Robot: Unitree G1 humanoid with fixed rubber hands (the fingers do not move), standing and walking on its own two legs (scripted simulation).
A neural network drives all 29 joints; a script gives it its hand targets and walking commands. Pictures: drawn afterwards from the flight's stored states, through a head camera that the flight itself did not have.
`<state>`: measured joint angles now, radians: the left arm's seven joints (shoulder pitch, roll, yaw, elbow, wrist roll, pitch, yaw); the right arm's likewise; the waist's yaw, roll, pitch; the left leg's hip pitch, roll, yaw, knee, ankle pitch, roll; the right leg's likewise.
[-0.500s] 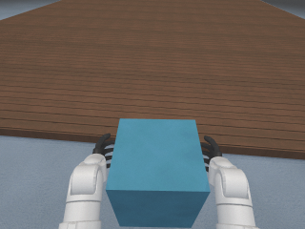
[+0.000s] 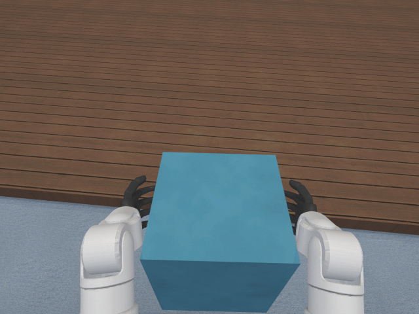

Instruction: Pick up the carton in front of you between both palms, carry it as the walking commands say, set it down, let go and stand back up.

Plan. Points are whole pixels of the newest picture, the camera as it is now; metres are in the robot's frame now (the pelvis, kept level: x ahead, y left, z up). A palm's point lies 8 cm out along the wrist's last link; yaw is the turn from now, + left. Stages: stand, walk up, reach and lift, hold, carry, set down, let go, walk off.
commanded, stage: carry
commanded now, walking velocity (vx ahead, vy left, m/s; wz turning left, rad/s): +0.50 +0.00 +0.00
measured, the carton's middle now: (216, 235) +0.28 +0.01 +0.02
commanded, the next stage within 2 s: none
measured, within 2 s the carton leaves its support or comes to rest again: neither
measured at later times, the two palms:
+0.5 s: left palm (168, 84) +0.64 +0.15 +0.14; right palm (279, 84) +0.67 -0.15 +0.13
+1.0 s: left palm (178, 38) +0.98 +0.16 +0.13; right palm (261, 42) +0.97 -0.14 +0.13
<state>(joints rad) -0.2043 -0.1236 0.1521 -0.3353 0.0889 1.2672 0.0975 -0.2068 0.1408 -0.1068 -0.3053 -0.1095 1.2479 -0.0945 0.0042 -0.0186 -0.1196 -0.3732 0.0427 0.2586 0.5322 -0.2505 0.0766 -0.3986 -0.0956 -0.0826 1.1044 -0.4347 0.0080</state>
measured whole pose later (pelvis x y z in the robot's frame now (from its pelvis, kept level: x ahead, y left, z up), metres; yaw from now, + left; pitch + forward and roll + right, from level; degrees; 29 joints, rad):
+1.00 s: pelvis +0.56 +0.01 +0.00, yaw +2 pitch +7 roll -1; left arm -0.93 -0.01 0.32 -0.05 0.07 1.33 0.14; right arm -0.87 0.04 -0.33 -0.09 -0.07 1.31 -0.14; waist -0.03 -0.01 0.17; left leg -0.45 0.01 0.13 0.47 -0.14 0.08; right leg -0.47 0.00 -0.03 0.73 -0.45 0.02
